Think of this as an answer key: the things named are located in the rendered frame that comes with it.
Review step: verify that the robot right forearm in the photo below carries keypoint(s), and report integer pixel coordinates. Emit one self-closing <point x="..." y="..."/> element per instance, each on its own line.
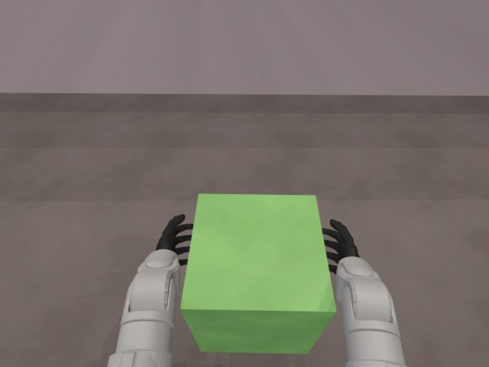
<point x="369" y="317"/>

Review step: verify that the right robot hand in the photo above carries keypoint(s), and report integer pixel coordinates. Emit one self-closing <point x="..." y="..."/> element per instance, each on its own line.
<point x="344" y="246"/>

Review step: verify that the robot left forearm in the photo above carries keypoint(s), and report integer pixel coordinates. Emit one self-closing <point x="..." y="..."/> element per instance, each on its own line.
<point x="149" y="314"/>

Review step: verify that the carton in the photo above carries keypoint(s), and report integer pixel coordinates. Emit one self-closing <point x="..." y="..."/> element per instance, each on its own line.
<point x="257" y="277"/>

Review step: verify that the left robot hand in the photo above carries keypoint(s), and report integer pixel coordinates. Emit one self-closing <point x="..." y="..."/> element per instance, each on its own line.
<point x="169" y="239"/>

